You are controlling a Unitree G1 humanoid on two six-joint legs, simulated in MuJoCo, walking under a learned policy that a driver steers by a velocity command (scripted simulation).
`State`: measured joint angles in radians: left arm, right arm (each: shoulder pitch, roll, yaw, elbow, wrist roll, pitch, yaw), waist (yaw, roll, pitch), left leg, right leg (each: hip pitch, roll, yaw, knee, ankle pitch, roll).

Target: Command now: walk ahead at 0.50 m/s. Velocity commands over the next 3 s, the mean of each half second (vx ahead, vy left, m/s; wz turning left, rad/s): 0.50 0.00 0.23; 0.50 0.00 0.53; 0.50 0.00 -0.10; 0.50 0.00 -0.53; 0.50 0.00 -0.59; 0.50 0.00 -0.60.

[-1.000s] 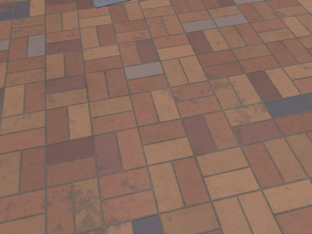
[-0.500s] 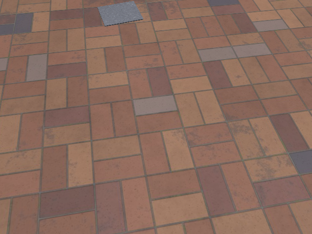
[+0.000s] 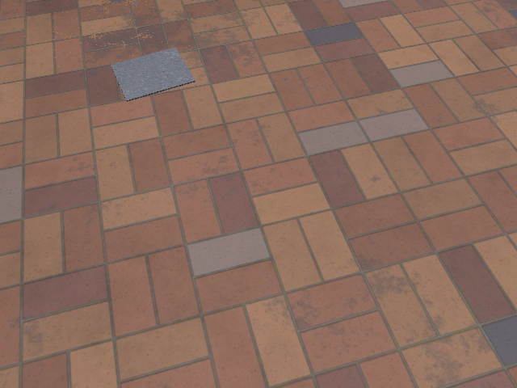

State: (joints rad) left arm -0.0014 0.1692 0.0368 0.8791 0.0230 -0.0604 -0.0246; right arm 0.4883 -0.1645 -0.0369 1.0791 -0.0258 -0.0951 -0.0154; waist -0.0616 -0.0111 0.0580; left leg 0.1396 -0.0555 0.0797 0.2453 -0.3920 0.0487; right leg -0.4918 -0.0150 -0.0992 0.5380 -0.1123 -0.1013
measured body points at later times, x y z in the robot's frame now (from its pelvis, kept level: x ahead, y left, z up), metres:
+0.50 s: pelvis +0.26 -0.01 +0.01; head +0.29 -0.01 +0.46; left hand +0.17 +0.21 -0.14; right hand +0.45 -0.21 -0.12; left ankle +0.41 +0.11 -0.70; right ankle +0.14 -0.09 -0.73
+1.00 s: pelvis +0.53 +0.07 +0.01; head +0.55 +0.10 +0.46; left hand +0.61 +0.36 -0.09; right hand +0.62 -0.20 -0.11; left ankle +0.41 +0.08 -0.73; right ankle +0.75 -0.01 -0.67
